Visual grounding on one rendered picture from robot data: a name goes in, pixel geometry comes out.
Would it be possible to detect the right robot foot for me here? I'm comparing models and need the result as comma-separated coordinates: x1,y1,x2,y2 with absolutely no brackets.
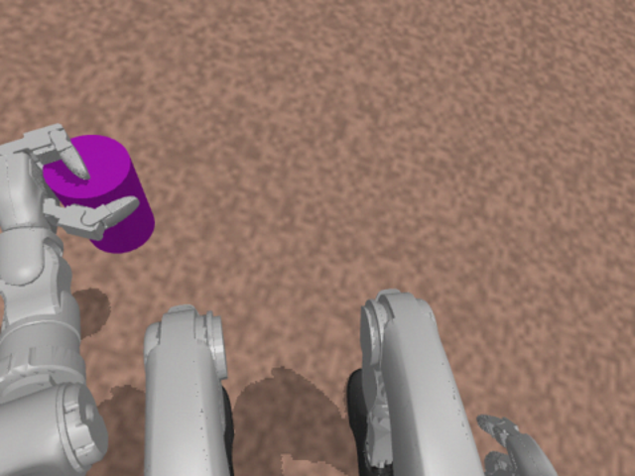
347,368,394,476

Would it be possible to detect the right robot hand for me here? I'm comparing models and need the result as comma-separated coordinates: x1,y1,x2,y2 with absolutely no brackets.
476,415,558,476

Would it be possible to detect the left robot hand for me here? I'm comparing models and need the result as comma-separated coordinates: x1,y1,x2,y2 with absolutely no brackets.
0,123,140,241

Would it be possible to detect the left robot arm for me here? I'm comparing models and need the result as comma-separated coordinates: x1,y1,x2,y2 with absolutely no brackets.
0,226,108,476

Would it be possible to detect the can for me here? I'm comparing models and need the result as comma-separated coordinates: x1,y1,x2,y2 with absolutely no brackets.
43,135,155,254

